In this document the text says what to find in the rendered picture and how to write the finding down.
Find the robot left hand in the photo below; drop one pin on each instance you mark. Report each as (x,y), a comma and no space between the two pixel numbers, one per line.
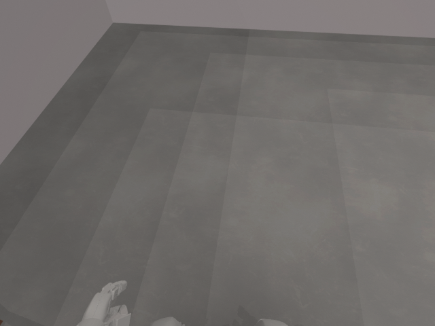
(100,306)

